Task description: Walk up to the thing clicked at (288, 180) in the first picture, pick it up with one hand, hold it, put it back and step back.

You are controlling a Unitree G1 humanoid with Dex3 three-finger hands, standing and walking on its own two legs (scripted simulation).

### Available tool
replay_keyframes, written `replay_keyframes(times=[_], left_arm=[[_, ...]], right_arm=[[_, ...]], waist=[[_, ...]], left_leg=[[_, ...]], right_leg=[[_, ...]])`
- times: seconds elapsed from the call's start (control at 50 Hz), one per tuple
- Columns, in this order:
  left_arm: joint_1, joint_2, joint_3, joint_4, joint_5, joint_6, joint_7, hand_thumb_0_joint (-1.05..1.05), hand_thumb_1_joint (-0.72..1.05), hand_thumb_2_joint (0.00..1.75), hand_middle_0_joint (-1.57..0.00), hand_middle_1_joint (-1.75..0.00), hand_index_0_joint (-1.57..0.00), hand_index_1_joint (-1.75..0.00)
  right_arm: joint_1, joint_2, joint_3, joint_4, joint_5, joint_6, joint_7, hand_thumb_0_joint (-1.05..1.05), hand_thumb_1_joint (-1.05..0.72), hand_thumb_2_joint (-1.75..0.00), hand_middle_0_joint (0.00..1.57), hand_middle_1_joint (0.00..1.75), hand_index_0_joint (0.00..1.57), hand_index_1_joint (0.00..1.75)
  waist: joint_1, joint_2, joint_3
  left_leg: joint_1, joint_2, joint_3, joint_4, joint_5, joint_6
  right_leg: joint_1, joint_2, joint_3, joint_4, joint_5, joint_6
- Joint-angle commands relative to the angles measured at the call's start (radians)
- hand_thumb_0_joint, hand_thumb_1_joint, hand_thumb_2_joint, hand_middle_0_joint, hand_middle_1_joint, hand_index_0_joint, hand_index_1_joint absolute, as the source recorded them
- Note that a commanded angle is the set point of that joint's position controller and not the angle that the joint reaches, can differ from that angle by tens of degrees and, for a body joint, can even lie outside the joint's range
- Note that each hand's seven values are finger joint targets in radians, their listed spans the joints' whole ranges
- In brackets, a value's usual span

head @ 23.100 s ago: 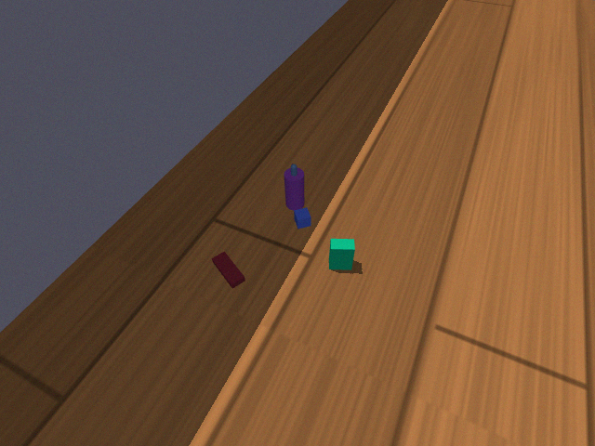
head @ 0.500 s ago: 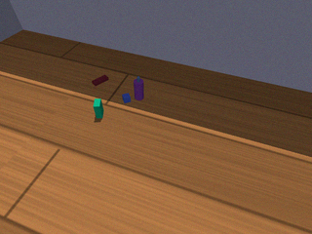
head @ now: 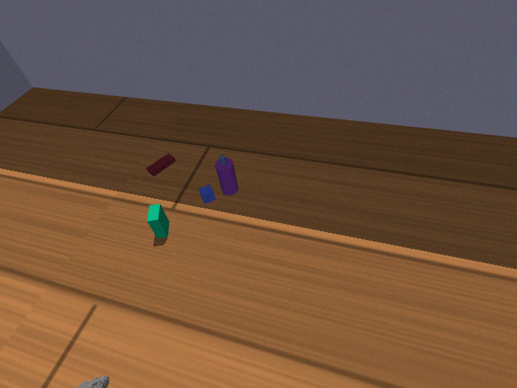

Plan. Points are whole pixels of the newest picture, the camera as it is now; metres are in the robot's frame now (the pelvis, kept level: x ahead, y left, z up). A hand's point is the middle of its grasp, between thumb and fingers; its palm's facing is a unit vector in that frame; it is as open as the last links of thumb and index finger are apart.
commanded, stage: walk up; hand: left
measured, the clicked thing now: (226, 173) +1.16 +0.25 -0.65
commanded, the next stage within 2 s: none
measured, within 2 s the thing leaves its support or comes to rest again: neither
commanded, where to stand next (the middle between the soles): +0.79 +0.00 m, yaw +0 degrees
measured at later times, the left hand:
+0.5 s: hand (127, 327) +0.27 +0.31 -0.15, palm faces -0.05 -0.95 -0.32, open 7.4 cm
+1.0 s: hand (170, 219) +0.50 +0.25 -0.11, palm faces -0.02 -0.92 -0.40, open 7.4 cm
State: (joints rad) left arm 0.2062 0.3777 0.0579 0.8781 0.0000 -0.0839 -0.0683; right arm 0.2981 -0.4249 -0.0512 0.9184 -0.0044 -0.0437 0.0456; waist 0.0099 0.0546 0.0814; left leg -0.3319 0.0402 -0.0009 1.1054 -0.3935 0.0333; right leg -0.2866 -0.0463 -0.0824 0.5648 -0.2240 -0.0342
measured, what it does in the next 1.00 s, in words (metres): walks ahead: left foot, then right foot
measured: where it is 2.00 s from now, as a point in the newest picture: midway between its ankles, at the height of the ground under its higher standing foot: (284, 258)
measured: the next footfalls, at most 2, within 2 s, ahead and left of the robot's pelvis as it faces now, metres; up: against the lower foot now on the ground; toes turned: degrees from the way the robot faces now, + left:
left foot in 0.30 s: +0.31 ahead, +0.15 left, +0.00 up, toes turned +7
right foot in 0.74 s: +0.49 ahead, -0.14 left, +0.00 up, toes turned -6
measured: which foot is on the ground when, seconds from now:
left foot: up 0.00-0.28, down 0.30-0.76, up 0.78-1.00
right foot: down 0.00-0.32, up 0.34-0.72, down 0.74-1.00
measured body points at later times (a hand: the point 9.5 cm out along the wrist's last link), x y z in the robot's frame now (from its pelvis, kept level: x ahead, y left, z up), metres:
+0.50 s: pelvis +0.23 +0.03 +0.00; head +0.25 +0.06 +0.45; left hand +0.27 +0.35 -0.13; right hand +0.32 -0.28 -0.08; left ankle +0.27 +0.14 -0.73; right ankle +0.23 -0.11 -0.67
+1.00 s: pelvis +0.43 -0.03 +0.01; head +0.45 -0.05 +0.45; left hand +0.50 +0.29 -0.08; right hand +0.50 -0.34 -0.12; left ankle +0.48 +0.13 -0.68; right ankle +0.45 -0.13 -0.73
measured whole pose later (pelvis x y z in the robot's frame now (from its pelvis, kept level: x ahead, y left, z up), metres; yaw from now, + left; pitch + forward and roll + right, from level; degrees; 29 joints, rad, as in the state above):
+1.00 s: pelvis +0.43 -0.03 +0.01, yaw +0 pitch -2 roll +0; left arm 0.29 0.39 0.04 0.84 0.01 -0.09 -0.05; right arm 0.29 -0.43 -0.05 0.87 -0.02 -0.04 0.07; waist 0.02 0.06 0.08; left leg -0.47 0.07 0.01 0.90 -0.32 0.00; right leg -0.22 -0.03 -0.10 0.49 -0.24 -0.04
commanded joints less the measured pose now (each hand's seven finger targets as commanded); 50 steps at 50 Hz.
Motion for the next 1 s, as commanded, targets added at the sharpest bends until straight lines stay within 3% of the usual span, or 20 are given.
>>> replay_keyframes(times=[0.0,0.08,0.2,0.24,0.26,0.28,0.3,0.32,0.36,0.42,0.54,0.62,0.68,0.7,0.72,0.74,0.76,0.78,0.86,0.98], left_arm=[[0.067,0.288,0.077,-0.059,0.002,-0.018,0.027,0.00,0.90,0.90,-0.20,-0.30,-0.20,-0.30],[0.074,0.306,0.086,-0.088,0.011,-0.026,0.021,0.00,0.90,0.90,-0.20,-0.30,-0.20,-0.30],[0.099,0.319,0.077,-0.102,0.012,-0.020,0.015,0.00,0.90,0.90,-0.20,-0.30,-0.20,-0.30],[0.072,0.318,0.069,-0.108,0.011,-0.013,0.021,0.00,0.90,0.90,-0.20,-0.30,-0.20,-0.30],[0.082,0.281,0.053,-0.114,0.013,-0.012,0.024,0.00,0.90,0.90,-0.20,-0.30,-0.20,-0.30],[0.128,0.222,0.031,-0.114,0.000,-0.006,0.031,0.00,0.90,0.90,-0.20,-0.30,-0.20,-0.30],[0.179,0.182,0.026,-0.118,-0.017,0.000,0.032,0.00,0.90,0.90,-0.20,-0.30,-0.20,-0.30],[0.147,0.292,0.044,-0.093,-0.008,0.006,0.048,0.00,0.90,0.90,-0.20,-0.30,-0.20,-0.30],[0.176,0.280,0.035,-0.056,-0.013,0.007,0.044,0.00,0.90,0.90,-0.20,-0.30,-0.20,-0.30],[0.213,0.258,0.041,-0.021,-0.007,0.013,0.026,0.00,0.90,0.90,-0.20,-0.30,-0.20,-0.30],[0.080,0.227,0.041,-0.065,0.014,0.023,-0.007,0.00,0.90,0.90,-0.20,-0.30,-0.20,-0.30],[0.027,0.215,0.049,-0.067,0.011,0.014,-0.017,0.00,0.90,0.90,-0.20,-0.30,-0.20,-0.30],[0.096,0.220,0.059,-0.038,0.013,0.005,-0.010,0.00,0.90,0.90,-0.20,-0.30,-0.20,-0.30],[0.169,0.257,0.078,-0.012,0.014,-0.005,0.001,0.00,0.90,0.90,-0.20,-0.30,-0.20,-0.30],[0.265,0.305,0.100,0.005,0.020,-0.015,0.015,0.00,0.90,0.90,-0.20,-0.30,-0.20,-0.30],[0.293,0.414,0.120,-0.016,0.016,-0.023,0.029,0.00,0.90,0.90,-0.20,-0.30,-0.20,-0.30],[0.263,0.423,0.111,-0.027,0.003,-0.019,0.029,0.00,0.90,0.90,-0.20,-0.30,-0.20,-0.30],[0.213,0.387,0.102,-0.046,-0.009,-0.015,0.033,0.00,0.90,0.90,-0.20,-0.30,-0.20,-0.30],[0.100,0.293,0.069,-0.076,-0.001,-0.018,0.041,0.00,0.90,0.90,-0.20,-0.30,-0.20,-0.30],[0.134,0.307,0.080,-0.106,0.013,-0.024,0.034,0.00,0.90,0.90,-0.20,-0.30,-0.20,-0.30]], right_arm=[[0.055,-0.185,-0.063,-0.066,-0.007,-0.024,0.012,0.00,-0.90,-0.90,0.20,0.30,0.20,0.30],[-0.037,-0.168,-0.064,-0.104,-0.021,-0.025,0.030,0.00,-0.90,-0.90,0.20,0.30,0.20,0.30],[-0.114,-0.153,-0.071,-0.132,-0.018,-0.041,0.036,0.00,-0.90,-0.90,0.20,0.30,0.20,0.30],[-0.035,-0.173,-0.081,-0.111,-0.021,-0.046,0.029,0.00,-0.90,-0.90,0.20,0.30,0.20,0.30],[0.085,-0.215,-0.097,-0.076,-0.028,-0.052,0.020,0.00,-0.90,-0.90,0.20,0.30,0.20,0.30],[0.210,-0.280,-0.119,-0.056,-0.045,-0.059,0.005,0.00,-0.90,-0.90,0.20,0.30,0.20,0.30],[0.218,-0.357,-0.137,-0.088,-0.041,-0.065,-0.004,0.00,-0.90,-0.90,0.20,0.30,0.20,0.30],[0.172,-0.364,-0.142,-0.100,0.003,-0.060,-0.005,0.00,-0.90,-0.90,0.20,0.30,0.20,0.30],[0.053,-0.280,-0.103,-0.128,0.013,-0.058,-0.017,0.00,-0.90,-0.90,0.20,0.30,0.20,0.30],[0.012,-0.231,-0.083,-0.141,0.008,-0.066,-0.015,0.00,-0.90,-0.90,0.20,0.30,0.20,0.30],[0.025,-0.262,-0.088,-0.159,0.001,-0.071,-0.011,0.00,-0.90,-0.90,0.20,0.30,0.20,0.30],[0.003,-0.256,-0.083,-0.164,0.000,-0.064,-0.008,0.00,-0.90,-0.90,0.20,0.30,0.20,0.30],[-0.026,-0.253,-0.080,-0.175,0.002,-0.050,-0.010,0.00,-0.90,-0.90,0.20,0.30,0.20,0.30],[0.002,-0.212,-0.065,-0.177,-0.002,-0.048,-0.012,0.00,-0.90,-0.90,0.20,0.30,0.20,0.30],[0.048,-0.158,-0.045,-0.177,-0.003,-0.048,-0.011,0.00,-0.90,-0.90,0.20,0.30,0.20,0.30],[0.083,-0.106,-0.026,-0.194,0.008,-0.044,-0.009,0.00,-0.90,-0.90,0.20,0.30,0.20,0.30],[0.023,-0.212,-0.054,-0.168,-0.001,-0.030,-0.022,0.00,-0.90,-0.90,0.20,0.30,0.20,0.30],[0.021,-0.229,-0.056,-0.145,0.009,-0.027,-0.026,0.00,-0.90,-0.90,0.20,0.30,0.20,0.30],[0.086,-0.194,-0.056,-0.086,0.006,-0.019,-0.005,0.00,-0.90,-0.90,0.20,0.30,0.20,0.30],[-0.022,-0.168,-0.057,-0.122,-0.016,-0.020,0.023,0.00,-0.90,-0.90,0.20,0.30,0.20,0.30]], waist=[[0.015,-0.209,-0.005],[0.032,-0.177,0.010],[0.043,-0.154,-0.020],[-0.018,-0.108,-0.033],[-0.078,-0.006,-0.099],[-0.134,0.178,-0.175],[-0.115,0.279,-0.194],[-0.112,0.105,-0.192],[-0.038,0.041,-0.071],[-0.013,0.098,-0.056],[-0.038,0.105,-0.013],[-0.030,0.084,-0.002],[0.024,0.032,-0.045],[0.060,-0.067,-0.112],[0.101,-0.240,-0.173],[0.096,-0.418,-0.174],[0.103,-0.286,-0.129],[0.078,-0.177,-0.083],[0.006,-0.201,-0.025],[0.044,-0.190,-0.027]], left_leg=[[-0.207,0.059,-0.036,-0.095,0.111,-0.017],[-0.215,0.082,0.005,-0.323,0.145,-0.051],[-0.036,0.047,0.070,-0.511,0.271,-0.016],[0.111,0.019,0.088,-0.548,0.247,0.001],[0.289,-0.005,0.074,-0.552,0.181,0.030],[0.424,0.119,-0.120,-0.681,0.004,0.089],[0.537,0.372,-0.636,-0.833,-0.103,0.176],[0.455,0.416,-0.674,-0.857,-0.127,0.247],[0.290,0.320,-0.369,-0.847,0.060,0.167],[0.189,0.260,-0.156,-0.835,0.275,0.169],[0.186,0.250,-0.082,-0.879,0.169,0.200],[0.132,0.202,-0.018,-0.832,0.158,0.158],[0.090,0.197,0.008,-0.687,0.175,0.134],[0.053,0.161,0.031,-0.510,0.260,0.102],[-0.041,0.084,0.098,-0.244,0.209,0.073],[-0.275,-0.061,0.107,-0.011,-0.109,0.009],[-0.319,-0.025,-0.008,0.090,-0.147,0.005],[-0.313,0.004,-0.086,0.110,-0.084,0.003],[-0.193,0.042,-0.057,-0.047,0.056,-0.006],[-0.186,0.061,0.004,-0.362,0.126,-0.038]], right_leg=[[0.093,-0.217,0.251,-0.363,-0.140,-0.183],[0.099,-0.223,0.181,-0.376,-0.147,-0.199],[0.093,-0.216,0.125,-0.277,-0.003,-0.158],[0.031,-0.199,0.096,-0.152,0.082,-0.138],[-0.029,-0.148,0.059,0.059,0.200,-0.113],[-0.140,-0.056,-0.012,0.386,0.142,-0.071],[-0.393,0.116,0.046,0.581,-0.270,-0.015],[-0.377,0.043,0.172,0.664,-0.290,-0.033],[-0.333,-0.008,0.214,0.627,-0.157,-0.019],[-0.242,-0.043,0.163,0.503,-0.125,0.006],[-0.259,-0.079,0.078,0.234,-0.018,0.030],[-0.140,-0.049,0.039,0.062,0.093,0.016],[0.044,-0.006,-0.012,-0.017,0.094,0.005],[0.208,0.008,0.017,-0.038,0.043,-0.011],[0.342,-0.062,0.119,-0.126,-0.102,-0.030],[0.422,-0.340,0.627,-0.302,-0.234,-0.117],[0.346,-0.405,0.760,-0.330,-0.262,-0.212],[0.291,-0.375,0.649,-0.309,-0.186,-0.220],[0.089,-0.220,0.280,-0.313,-0.046,-0.175],[0.106,-0.225,0.204,-0.323,-0.129,-0.199]])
